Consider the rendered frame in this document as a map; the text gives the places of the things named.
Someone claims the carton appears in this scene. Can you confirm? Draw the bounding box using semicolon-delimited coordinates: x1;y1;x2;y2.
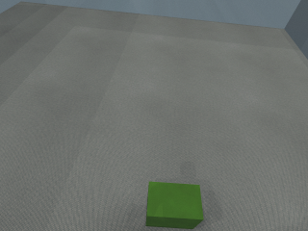
145;181;204;229

